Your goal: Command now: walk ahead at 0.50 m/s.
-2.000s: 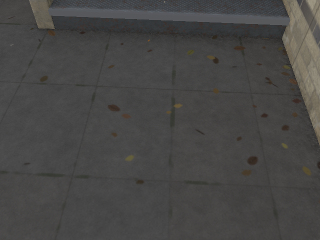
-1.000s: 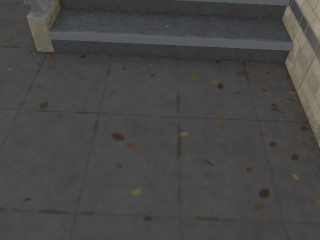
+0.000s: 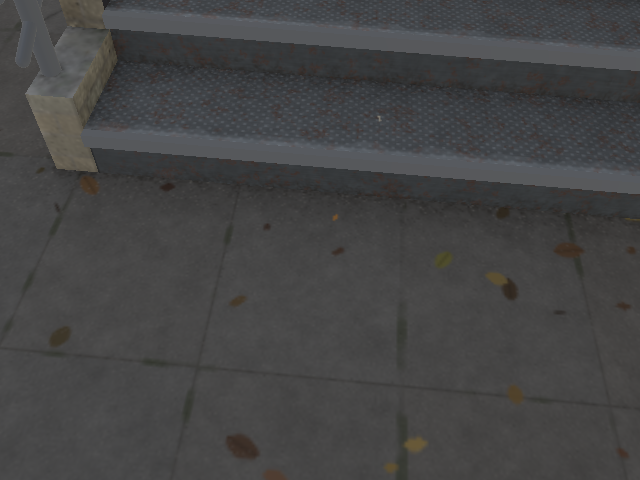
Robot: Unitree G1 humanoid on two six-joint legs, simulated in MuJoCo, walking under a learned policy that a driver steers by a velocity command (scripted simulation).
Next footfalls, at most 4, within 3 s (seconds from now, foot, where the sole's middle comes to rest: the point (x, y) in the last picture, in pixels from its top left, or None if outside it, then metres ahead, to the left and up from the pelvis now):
0.48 right None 0.44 -0.15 -0.76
1.02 left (262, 369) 0.70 0.15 -0.76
1.58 right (347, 267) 0.98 -0.04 -0.76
2.10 left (298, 113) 1.38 0.10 -0.61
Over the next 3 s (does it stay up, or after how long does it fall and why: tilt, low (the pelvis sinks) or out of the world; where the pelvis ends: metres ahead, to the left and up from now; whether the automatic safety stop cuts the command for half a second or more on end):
stays up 1.66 -0.08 0.32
